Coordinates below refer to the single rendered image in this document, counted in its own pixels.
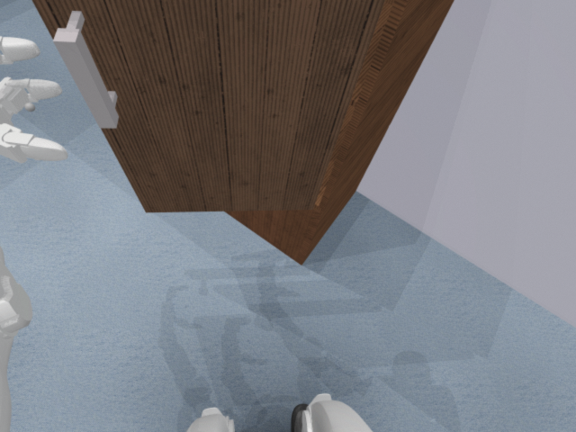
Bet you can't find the handle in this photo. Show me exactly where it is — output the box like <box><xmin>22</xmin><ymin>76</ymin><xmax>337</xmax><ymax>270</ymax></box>
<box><xmin>53</xmin><ymin>11</ymin><xmax>119</xmax><ymax>129</ymax></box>

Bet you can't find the right robot thigh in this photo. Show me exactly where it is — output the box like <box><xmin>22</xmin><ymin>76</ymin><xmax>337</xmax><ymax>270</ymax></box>
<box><xmin>302</xmin><ymin>400</ymin><xmax>373</xmax><ymax>432</ymax></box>

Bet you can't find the cupboard door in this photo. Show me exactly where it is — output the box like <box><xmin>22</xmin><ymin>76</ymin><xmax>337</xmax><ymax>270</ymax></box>
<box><xmin>32</xmin><ymin>0</ymin><xmax>385</xmax><ymax>212</ymax></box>

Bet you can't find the left robot thigh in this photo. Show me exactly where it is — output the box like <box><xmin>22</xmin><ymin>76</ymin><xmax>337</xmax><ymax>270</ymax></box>
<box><xmin>186</xmin><ymin>414</ymin><xmax>235</xmax><ymax>432</ymax></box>

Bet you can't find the robot thigh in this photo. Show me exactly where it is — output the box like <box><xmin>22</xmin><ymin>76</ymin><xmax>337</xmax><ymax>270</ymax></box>
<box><xmin>186</xmin><ymin>414</ymin><xmax>235</xmax><ymax>432</ymax></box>
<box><xmin>302</xmin><ymin>400</ymin><xmax>373</xmax><ymax>432</ymax></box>

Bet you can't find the robot left hand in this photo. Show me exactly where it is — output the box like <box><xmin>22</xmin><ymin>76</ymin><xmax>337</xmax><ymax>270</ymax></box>
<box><xmin>0</xmin><ymin>36</ymin><xmax>68</xmax><ymax>163</ymax></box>

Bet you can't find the left robot upper arm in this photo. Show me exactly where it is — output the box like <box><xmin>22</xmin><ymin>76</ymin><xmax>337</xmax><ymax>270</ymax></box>
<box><xmin>0</xmin><ymin>261</ymin><xmax>32</xmax><ymax>432</ymax></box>

